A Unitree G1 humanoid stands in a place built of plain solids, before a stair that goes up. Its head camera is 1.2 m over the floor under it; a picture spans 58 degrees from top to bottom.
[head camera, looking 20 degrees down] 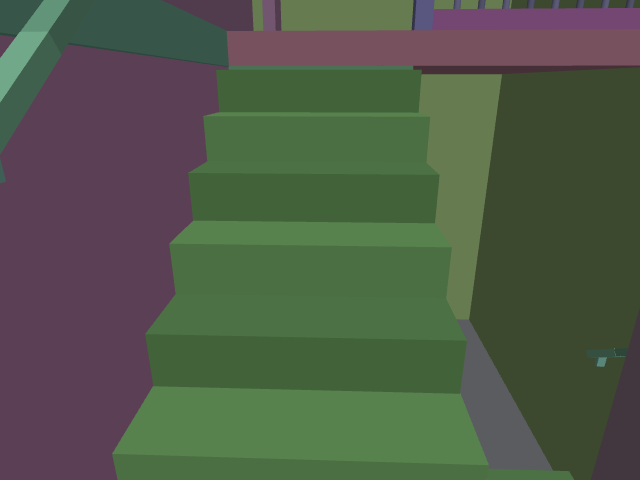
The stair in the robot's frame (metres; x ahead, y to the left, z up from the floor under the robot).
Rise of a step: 0.18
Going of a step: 0.25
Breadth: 0.90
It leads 2 degrees to the right of straight ahead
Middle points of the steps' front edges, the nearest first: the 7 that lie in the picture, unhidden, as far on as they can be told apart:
0.79 0.05 0.36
1.04 0.04 0.54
1.28 0.04 0.72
1.53 0.03 0.90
1.77 0.02 1.07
2.02 0.01 1.25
2.26 0.00 1.43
